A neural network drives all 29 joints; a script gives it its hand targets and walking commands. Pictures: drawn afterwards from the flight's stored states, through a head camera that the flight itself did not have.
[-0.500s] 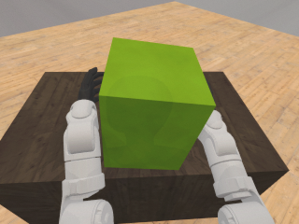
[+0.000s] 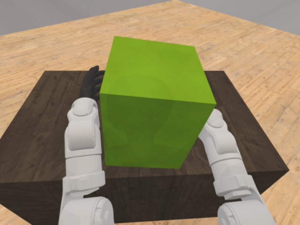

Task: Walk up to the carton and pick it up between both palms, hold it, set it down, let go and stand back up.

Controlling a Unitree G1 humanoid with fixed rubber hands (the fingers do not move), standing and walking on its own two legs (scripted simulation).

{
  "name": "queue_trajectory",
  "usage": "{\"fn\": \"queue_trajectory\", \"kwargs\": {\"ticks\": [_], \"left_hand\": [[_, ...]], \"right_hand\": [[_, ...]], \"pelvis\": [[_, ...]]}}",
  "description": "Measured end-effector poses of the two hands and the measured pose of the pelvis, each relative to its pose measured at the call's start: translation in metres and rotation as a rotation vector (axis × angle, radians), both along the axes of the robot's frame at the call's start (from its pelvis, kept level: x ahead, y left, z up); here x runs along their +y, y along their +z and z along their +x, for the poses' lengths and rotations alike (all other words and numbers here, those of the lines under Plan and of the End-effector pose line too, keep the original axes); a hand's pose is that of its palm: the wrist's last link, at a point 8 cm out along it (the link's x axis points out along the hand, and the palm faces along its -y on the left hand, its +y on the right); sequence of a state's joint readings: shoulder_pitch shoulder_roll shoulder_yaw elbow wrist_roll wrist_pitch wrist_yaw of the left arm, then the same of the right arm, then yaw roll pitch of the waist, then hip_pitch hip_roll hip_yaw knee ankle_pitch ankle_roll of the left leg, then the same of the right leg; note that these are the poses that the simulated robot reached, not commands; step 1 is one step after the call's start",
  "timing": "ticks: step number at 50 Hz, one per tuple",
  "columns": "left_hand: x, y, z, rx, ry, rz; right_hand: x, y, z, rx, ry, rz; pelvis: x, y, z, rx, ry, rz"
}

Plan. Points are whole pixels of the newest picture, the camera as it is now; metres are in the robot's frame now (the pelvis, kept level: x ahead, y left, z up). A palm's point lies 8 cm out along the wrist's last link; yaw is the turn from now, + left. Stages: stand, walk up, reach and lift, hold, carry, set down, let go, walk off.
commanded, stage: hold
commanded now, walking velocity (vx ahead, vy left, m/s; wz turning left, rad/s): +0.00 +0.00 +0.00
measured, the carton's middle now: (149, 106) +0.37 +0.00 +0.16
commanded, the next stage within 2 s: none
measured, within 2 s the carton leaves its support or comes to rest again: neither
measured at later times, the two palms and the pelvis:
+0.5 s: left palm (87, 100) +0.36 +0.15 +0.19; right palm (205, 106) +0.36 -0.14 +0.17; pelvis +0.00 +0.00 +0.00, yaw +0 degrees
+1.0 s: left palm (87, 100) +0.36 +0.15 +0.19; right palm (205, 107) +0.36 -0.14 +0.17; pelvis +0.00 +0.00 +0.00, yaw +0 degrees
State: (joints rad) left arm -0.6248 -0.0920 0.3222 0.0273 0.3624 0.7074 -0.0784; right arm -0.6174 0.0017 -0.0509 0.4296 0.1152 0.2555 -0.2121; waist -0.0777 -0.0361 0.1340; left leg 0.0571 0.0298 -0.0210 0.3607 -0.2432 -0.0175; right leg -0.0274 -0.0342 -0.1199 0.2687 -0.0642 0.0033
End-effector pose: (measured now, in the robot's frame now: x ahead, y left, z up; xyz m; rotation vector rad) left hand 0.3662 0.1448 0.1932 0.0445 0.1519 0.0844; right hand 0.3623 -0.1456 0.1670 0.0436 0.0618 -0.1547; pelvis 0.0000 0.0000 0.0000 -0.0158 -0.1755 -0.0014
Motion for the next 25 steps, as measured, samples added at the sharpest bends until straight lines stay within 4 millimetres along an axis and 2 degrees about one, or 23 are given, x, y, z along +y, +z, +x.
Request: {"fn": "queue_trajectory", "kwargs": {"ticks": [9,16,25], "left_hand": [[0.0017,0.0033,-0.0010,-0.024,0.000,0.004],[0.0026,-0.0018,-0.0027,-0.004,0.000,-0.007],[0.0030,-0.0007,-0.0046,-0.017,0.007,0.001]], "right_hand": [[0.0015,0.0049,0.0001,-0.025,0.003,-0.005],[0.0025,-0.0015,-0.0025,-0.004,0.001,-0.008],[0.0029,0.0011,-0.0022,-0.017,0.008,-0.005]], "pelvis": [[0.0012,0.0001,0.0029,-0.002,0.004,-0.003],[0.0025,-0.0001,0.0039,-0.012,0.001,-0.004],[0.0028,-0.0003,0.0049,-0.010,-0.003,-0.006]]}}
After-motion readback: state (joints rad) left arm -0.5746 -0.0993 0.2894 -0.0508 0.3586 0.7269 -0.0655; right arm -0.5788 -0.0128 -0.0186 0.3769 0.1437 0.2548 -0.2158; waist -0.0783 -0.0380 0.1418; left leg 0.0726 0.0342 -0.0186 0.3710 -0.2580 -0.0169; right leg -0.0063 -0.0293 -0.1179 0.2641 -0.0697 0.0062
